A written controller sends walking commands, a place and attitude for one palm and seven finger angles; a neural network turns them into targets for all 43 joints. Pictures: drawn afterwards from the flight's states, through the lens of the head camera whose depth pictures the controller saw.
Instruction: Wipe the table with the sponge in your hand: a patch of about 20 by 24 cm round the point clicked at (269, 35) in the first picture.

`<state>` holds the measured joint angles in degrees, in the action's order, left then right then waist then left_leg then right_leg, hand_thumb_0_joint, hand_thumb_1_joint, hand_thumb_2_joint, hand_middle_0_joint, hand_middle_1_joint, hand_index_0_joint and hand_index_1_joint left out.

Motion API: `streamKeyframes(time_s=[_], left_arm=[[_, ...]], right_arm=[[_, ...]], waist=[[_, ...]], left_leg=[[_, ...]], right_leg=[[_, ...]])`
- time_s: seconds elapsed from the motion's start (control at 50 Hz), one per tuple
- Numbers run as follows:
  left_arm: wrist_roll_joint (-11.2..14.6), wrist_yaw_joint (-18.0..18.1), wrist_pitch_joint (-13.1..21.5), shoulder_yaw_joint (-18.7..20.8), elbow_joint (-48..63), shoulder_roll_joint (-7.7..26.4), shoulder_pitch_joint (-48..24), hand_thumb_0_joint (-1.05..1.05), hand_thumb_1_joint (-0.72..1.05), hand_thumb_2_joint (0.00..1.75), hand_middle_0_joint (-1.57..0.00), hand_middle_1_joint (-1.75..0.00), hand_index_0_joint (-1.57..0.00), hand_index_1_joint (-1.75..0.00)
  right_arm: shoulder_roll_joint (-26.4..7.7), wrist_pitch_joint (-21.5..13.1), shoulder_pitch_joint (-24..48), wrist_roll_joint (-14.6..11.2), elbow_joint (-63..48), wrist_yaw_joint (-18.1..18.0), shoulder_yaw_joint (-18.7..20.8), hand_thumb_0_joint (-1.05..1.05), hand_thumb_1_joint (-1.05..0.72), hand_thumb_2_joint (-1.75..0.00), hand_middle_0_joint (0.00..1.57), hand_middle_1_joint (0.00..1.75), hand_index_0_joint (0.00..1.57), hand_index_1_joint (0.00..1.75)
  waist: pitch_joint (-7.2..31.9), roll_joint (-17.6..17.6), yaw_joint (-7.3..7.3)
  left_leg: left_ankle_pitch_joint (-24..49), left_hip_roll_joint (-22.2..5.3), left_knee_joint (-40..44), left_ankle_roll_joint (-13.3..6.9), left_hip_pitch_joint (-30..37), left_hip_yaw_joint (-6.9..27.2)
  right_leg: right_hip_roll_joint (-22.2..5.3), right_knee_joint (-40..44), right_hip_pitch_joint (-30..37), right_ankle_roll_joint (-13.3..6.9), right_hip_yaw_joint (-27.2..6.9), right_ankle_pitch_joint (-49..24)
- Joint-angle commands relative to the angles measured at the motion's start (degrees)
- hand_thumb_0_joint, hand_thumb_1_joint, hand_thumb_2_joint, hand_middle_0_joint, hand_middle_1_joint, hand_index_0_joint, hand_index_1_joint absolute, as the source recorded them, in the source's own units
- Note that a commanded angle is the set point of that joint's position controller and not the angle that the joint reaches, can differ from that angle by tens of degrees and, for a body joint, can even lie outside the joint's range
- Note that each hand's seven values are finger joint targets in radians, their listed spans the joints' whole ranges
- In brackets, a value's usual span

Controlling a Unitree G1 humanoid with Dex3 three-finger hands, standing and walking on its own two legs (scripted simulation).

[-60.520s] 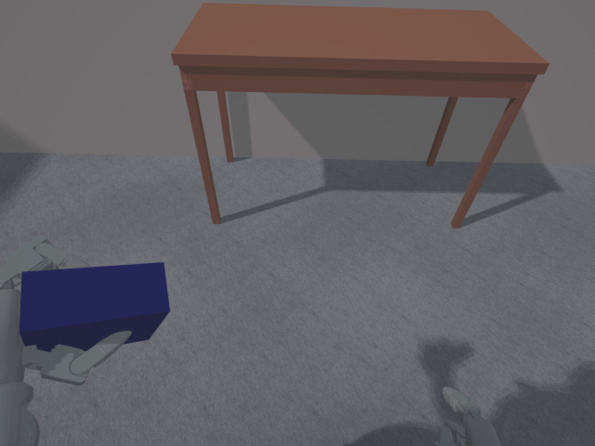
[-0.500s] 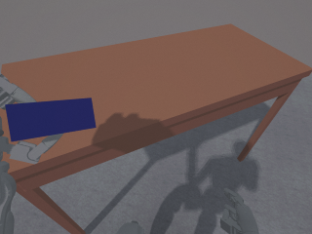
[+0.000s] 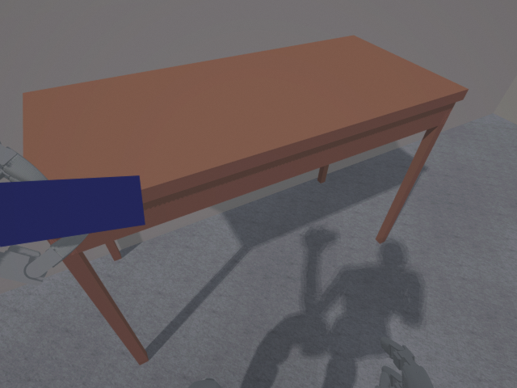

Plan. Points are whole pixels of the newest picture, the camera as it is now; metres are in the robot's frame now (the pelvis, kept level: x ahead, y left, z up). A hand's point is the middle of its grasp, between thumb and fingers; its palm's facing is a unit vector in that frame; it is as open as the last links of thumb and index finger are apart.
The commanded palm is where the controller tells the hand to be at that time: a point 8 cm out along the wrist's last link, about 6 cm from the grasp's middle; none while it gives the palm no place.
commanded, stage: stop stepping back and stand still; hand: left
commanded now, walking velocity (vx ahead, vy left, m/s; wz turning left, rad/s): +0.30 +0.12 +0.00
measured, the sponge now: (87, 207) +0.25 +0.20 +0.23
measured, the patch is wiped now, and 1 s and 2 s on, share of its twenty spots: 0.90 0.90 0.90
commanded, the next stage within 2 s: stand and wait in 0.66 s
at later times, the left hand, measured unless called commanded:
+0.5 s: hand out of the picture +0.14 +0.22 +0.27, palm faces +0.47 -0.81 -0.34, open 9.1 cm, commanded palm +0.08 +0.26 +0.27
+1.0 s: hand out of the picture +0.16 +0.23 +0.25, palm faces +0.47 -0.83 -0.31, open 9.1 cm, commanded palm +0.10 +0.27 +0.27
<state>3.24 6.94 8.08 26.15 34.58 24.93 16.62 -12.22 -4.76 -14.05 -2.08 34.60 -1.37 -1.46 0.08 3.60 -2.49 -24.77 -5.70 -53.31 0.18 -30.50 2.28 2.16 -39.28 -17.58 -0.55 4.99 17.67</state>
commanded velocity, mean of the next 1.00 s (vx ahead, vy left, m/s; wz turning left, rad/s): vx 0.14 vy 0.04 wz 0.00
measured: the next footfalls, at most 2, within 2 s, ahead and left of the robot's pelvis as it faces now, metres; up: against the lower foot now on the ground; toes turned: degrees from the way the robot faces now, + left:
left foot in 0.18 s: -0.02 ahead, +0.11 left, +0.00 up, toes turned +1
right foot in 0.50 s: -0.01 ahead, -0.12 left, +0.00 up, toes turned -2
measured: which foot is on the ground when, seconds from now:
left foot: up 0.00-0.16, down 0.18-1.00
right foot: down 0.00-0.20, up 0.22-0.48, down 0.50-1.00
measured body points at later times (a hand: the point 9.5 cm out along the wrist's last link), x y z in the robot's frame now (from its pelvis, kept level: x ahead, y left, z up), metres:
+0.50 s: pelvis -0.09 -0.02 +0.01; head -0.12 -0.02 +0.46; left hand +0.11 +0.27 +0.28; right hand +0.04 -0.24 -0.08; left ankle -0.08 +0.10 -0.71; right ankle -0.07 -0.15 -0.71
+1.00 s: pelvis -0.05 -0.01 +0.02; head -0.07 -0.01 +0.47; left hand +0.13 +0.28 +0.26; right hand +0.12 -0.24 -0.06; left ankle -0.06 +0.10 -0.70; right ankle -0.05 -0.12 -0.71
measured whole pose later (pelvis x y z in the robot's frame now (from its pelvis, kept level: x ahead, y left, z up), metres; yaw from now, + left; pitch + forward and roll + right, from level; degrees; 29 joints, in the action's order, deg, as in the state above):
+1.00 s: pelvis -0.05 -0.01 +0.02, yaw +1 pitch +0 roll -2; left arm 4.0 8.3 7.5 23.5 31.5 21.4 19.5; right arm -12.0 -4.0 -11.4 -1.9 36.4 -2.5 -1.3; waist 2.8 2.0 -1.0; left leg -19.4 -2.0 -42.3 -0.8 -19.4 0.0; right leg 1.2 -31.6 -15.2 -1.0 3.8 16.7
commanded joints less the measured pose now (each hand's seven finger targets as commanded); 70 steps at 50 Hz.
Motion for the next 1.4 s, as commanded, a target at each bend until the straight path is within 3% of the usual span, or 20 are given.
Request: streamKeyframes(time_s=[0.0,0.08,0.14,0.18,0.22,0.28,0.44,0.46,0.48,0.5,0.58,0.66,0.7,0.76,0.82,0.86,0.94,1.02,1.1,1.38], left_arm=[[0.8,-1.2,1.9,4.5,8.0,11.9,-11.0,0.00,0.10,1.30,-1.20,-1.60,-1.20,-1.60],[1.2,-0.7,1.9,6.9,10.8,13.9,-8.8,0.00,0.10,1.30,-1.20,-1.60,-1.20,-1.60],[1.5,0.7,2.1,5.5,12.8,12.1,-9.4,0.00,0.10,1.30,-1.20,-1.60,-1.20,-1.60],[1.2,1.2,2.7,4.6,15.2,12.0,-13.2,0.00,0.10,1.30,-1.20,-1.60,-1.20,-1.60],[-1.1,1.5,3.4,7.3,13.7,16.4,-17.3,0.00,0.10,1.30,-1.20,-1.60,-1.20,-1.60],[-0.1,1.3,2.9,2.5,5.9,11.0,-14.0,0.00,0.10,1.30,-1.20,-1.60,-1.20,-1.60],[0.7,0.5,0.6,2.6,2.3,9.0,-6.4,0.00,0.10,1.30,-1.20,-1.60,-1.20,-1.60],[0.3,0.3,0.4,2.4,2.6,9.4,-3.6,0.00,0.10,1.30,-1.20,-1.60,-1.20,-1.60],[0.5,-0.2,0.8,2.7,5.8,11.3,-5.0,0.00,0.10,1.30,-1.20,-1.60,-1.20,-1.60],[0.8,-0.3,1.8,4.6,8.2,13.6,-7.7,0.00,0.10,1.30,-1.20,-1.60,-1.20,-1.60],[1.5,0.0,3.5,7.9,15.8,13.4,-6.2,0.00,0.10,1.30,-1.20,-1.60,-1.20,-1.60],[1.4,2.6,3.1,5.3,15.2,10.0,-1.5,0.00,0.10,1.30,-1.20,-1.60,-1.20,-1.60],[1.4,3.8,3.8,5.1,15.5,9.1,-3.2,0.00,0.10,1.30,-1.20,-1.60,-1.20,-1.60],[0.5,4.3,3.0,6.0,12.0,11.5,-8.2,0.00,0.10,1.30,-1.20,-1.60,-1.20,-1.60],[0.3,3.3,1.9,4.5,4.4,8.7,-4.8,0.00,0.10,1.30,-1.20,-1.60,-1.20,-1.60],[0.0,1.9,1.4,2.2,1.3,7.9,-3.4,0.00,0.10,1.30,-1.20,-1.60,-1.20,-1.60],[1.1,1.8,2.4,3.8,9.0,9.0,-1.8,0.00,0.10,1.30,-1.20,-1.60,-1.20,-1.60],[1.0,2.9,4.4,5.3,17.2,9.7,-0.7,0.00,0.10,1.30,-1.20,-1.60,-1.20,-1.60],[0.7,3.4,3.5,6.3,15.4,10.4,-0.1,0.00,0.10,1.30,-1.20,-1.60,-1.20,-1.60],[1.0,2.2,2.5,4.4,12.3,8.6,1.7,0.00,0.10,1.30,-1.20,-1.60,-1.20,-1.60]], right_arm=[[-6.9,-1.4,9.9,-1.1,-7.0,-0.8,2.9,0.00,-0.90,-0.90,0.20,0.30,0.20,0.30],[-5.3,0.5,11.2,-0.8,-8.3,-1.2,2.2,0.00,-0.90,-0.90,0.20,0.30,0.20,0.30],[-6.2,-2.5,7.3,-0.8,-8.4,-2.4,1.7,0.00,-0.90,-0.90,0.20,0.30,0.20,0.30],[-7.8,-4.2,6.6,0.2,-10.2,-2.6,2.3,0.00,-0.90,-0.90,0.20,0.30,0.20,0.30],[-5.2,-6.6,6.8,0.2,-7.9,-2.0,2.1,0.00,-0.90,-0.90,0.20,0.30,0.20,0.30],[-5.5,-6.6,6.2,-0.9,-5.0,-0.6,1.6,0.00,-0.90,-0.90,0.20,0.30,0.20,0.30],[-7.9,-3.5,7.5,0.3,-8.3,-2.1,1.6,0.00,-0.90,-0.90,0.20,0.30,0.20,0.30],[-7.3,-3.1,7.4,0.2,-8.8,-1.9,1.8,0.00,-0.90,-0.90,0.20,0.30,0.20,0.30],[-6.4,-2.4,8.3,-0.2,-9.2,-1.5,2.3,0.00,-0.90,-0.90,0.20,0.30,0.20,0.30],[-6.8,-2.4,8.8,-0.3,-9.2,-1.7,2.7,0.00,-0.90,-0.90,0.20,0.30,0.20,0.30],[-5.5,-1.6,9.4,-0.3,-7.8,-1.4,3.2,0.00,-0.90,-0.90,0.20,0.30,0.20,0.30],[-4.9,-2.6,9.6,0.6,-7.8,-3.7,2.5,0.00,-0.90,-0.90,0.20,0.30,0.20,0.30],[-8.2,-3.7,8.8,1.1,-8.3,-4.0,3.3,0.00,-0.90,-0.90,0.20,0.30,0.20,0.30],[-6.1,-5.2,7.0,0.6,-7.3,-3.4,2.7,0.00,-0.90,-0.90,0.20,0.30,0.20,0.30],[-7.2,-4.3,8.2,0.3,-6.7,-2.6,2.5,0.00,-0.90,-0.90,0.20,0.30,0.20,0.30],[-6.5,-3.1,8.9,0.4,-7.6,-1.9,2.9,0.00,-0.90,-0.90,0.20,0.30,0.20,0.30],[-5.7,-2.3,9.4,0.3,-8.3,-1.3,2.7,0.00,-0.90,-0.90,0.20,0.30,0.20,0.30],[-6.9,-2.7,11.1,1.3,-9.5,-2.4,2.6,0.00,-0.90,-0.90,0.20,0.30,0.20,0.30],[-5.8,-3.0,10.1,1.0,-8.8,-2.3,2.1,0.00,-0.90,-0.90,0.20,0.30,0.20,0.30],[-5.8,0.0,11.4,0.8,-9.5,-1.4,2.0,0.00,-0.90,-0.90,0.20,0.30,0.20,0.30]], waist=[[2.3,-20.6,0.24],[2.5,-4.5,0.41],[8.2,4.5,0.80],[6.3,24.0,0.47],[10.1,14.0,0.20],[-0.6,3.3,0.41],[4.5,2.3,3.09],[6.8,-6.7,2.92],[9.0,-19.6,2.86],[8.6,-20.5,2.00],[3.9,-10.3,0.89],[6.2,-0.1,0.23],[5.5,19.5,1.19],[4.0,10.2,1.05],[4.5,-1.3,2.79],[3.6,-12.2,0.78],[3.0,-8.9,0.96],[9.2,6.5,2.83],[12.7,3.2,2.40],[11.2,1.4,1.95]], left_leg=[[5.2,4.3,-33.9,-0.3,1.3,1.5],[2.6,-0.4,-7.6,-3.0,13.0,-0.2],[-1.5,2.9,24.2,-4.6,17.7,-4.2],[-8.3,-8.6,39.4,-10.3,17.7,16.3],[13.3,-9.6,33.1,-12.7,19.5,14.5],[-3.4,-13.0,37.2,-14.0,10.8,20.2],[-13.1,-2.5,22.8,-6.0,-0.2,2.7],[-8.7,2.1,8.3,-5.1,-2.4,-2.5],[-6.7,5.8,-9.1,-3.3,-8.7,-4.8],[-3.2,5.7,-20.4,-2.2,-9.9,-1.6],[3.5,-1.2,-9.0,-2.6,0.1,3.4],[4.2,3.1,22.9,-3.2,20.5,-5.1],[-6.1,-6.2,33.6,-8.0,21.5,13.1],[7.0,-9.1,34.8,-10.2,18.7,17.4],[18.3,-3.4,20.7,-4.7,10.1,4.1],[5.3,4.3,4.9,-1.4,2.1,-2.2],[5.7,1.4,12.4,-1.7,10.1,0.0],[22.6,-4.0,30.7,-4.0,19.7,8.8],[46.9,-3.2,26.1,-2.9,26.2,5.0],[38.4,-0.7,25.5,-0.5,20.5,1.0]], right_leg=[[-18.3,27.4,-17.8,-8.4,-21.8,7.5],[-16.1,19.4,-27.5,-6.3,-10.2,12.8],[-10.0,4.9,-15.2,-4.6,-7.2,11.6],[1.7,-27.1,-23.2,0.0,-0.3,14.5],[-2.0,-39.1,-26.4,0.3,-5.7,10.6],[-5.0,-37.0,-28.8,0.4,-10.3,5.1],[-0.7,11.2,11.1,0.1,3.1,-0.1],[-4.8,14.6,14.9,-2.2,-1.7,-3.6],[-15.4,21.1,17.5,-7.0,-18.8,-0.6],[-22.4,25.2,11.9,-9.0,-29.7,-2.1],[-22.5,25.6,-5.4,-10.0,-24.0,11.3],[-13.6,12.6,-8.4,-5.5,-8.8,12.3],[-3.7,-3.2,-12.6,-1.3,-2.8,11.2],[-2.3,-9.3,-12.8,1.0,-4.2,12.5],[-2.7,16.4,6.6,0.9,-3.3,-7.1],[-16.3,22.7,8.9,-5.2,-21.9,-16.6],[-18.2,22.4,0.9,-7.2,-20.0,-6.3],[-4.8,7.5,3.1,0.1,-5.8,-10.1],[-3.5,6.4,4.9,0.9,-3.8,-16.2],[-6.4,12.2,11.6,-0.8,-7.0,-29.6]])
